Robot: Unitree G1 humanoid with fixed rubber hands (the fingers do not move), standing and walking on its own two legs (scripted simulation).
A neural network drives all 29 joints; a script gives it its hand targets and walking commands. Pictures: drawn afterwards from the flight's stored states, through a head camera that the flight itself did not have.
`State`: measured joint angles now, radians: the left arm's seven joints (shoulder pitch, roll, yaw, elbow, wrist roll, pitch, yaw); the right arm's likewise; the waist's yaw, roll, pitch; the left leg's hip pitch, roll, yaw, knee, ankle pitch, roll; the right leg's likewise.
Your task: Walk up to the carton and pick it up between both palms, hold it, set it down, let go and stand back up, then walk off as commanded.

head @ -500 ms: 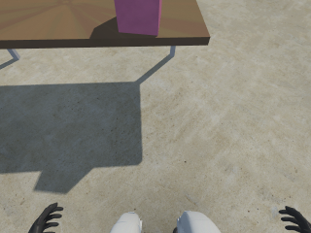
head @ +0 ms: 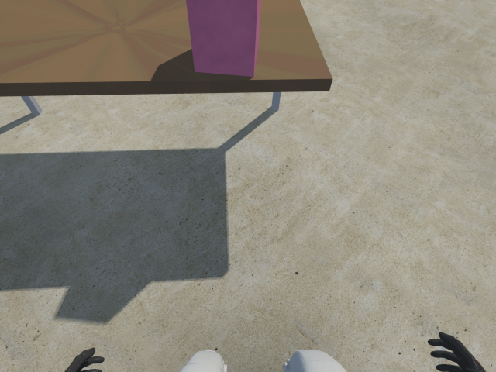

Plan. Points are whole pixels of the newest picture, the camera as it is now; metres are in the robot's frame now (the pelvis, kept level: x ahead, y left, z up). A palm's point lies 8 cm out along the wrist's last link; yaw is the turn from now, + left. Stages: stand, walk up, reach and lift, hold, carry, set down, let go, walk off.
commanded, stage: stand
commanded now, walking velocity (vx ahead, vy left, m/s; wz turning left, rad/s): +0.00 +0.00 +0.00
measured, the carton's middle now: (227, 21) +1.09 +0.07 +0.02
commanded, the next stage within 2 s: none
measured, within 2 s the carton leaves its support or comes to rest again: neither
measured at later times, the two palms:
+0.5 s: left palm out of the picture +0.10 +0.31 -0.11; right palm out of the picture +0.10 -0.31 -0.06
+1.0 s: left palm out of the picture +0.10 +0.31 -0.10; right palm out of the picture +0.10 -0.31 -0.07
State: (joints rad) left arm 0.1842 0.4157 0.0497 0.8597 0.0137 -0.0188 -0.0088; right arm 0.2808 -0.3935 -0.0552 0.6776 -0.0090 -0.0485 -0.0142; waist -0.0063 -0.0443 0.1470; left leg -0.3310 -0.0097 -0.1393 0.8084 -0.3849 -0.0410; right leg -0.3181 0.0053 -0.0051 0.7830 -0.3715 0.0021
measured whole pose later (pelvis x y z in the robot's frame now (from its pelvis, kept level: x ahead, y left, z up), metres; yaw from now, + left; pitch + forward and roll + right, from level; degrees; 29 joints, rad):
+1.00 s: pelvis +0.00 +0.00 +0.00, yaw +0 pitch -5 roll -1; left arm 0.17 0.40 0.05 0.90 0.01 -0.02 -0.01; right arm 0.28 -0.38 -0.06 0.68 -0.01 -0.03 -0.01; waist -0.01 -0.02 0.14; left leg -0.33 -0.01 -0.14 0.79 -0.38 -0.04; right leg -0.32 0.00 -0.01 0.76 -0.37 0.00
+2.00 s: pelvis +0.00 +0.00 +0.00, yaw +0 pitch -5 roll -1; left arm 0.16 0.39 0.05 0.91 0.01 -0.02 -0.01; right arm 0.28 -0.38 -0.06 0.68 -0.01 -0.03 -0.01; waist -0.01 -0.01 0.14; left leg -0.33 -0.01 -0.14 0.78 -0.37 -0.04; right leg -0.32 0.00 -0.01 0.76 -0.36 0.00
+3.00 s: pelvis +0.00 +0.00 +0.00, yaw +0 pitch -5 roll -1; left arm 0.16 0.38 0.05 0.92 0.01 -0.02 -0.01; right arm 0.28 -0.38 -0.06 0.68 -0.01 -0.03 -0.01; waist -0.01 0.01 0.14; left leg -0.33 -0.01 -0.14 0.77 -0.37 -0.04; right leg -0.32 0.00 0.00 0.76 -0.36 0.00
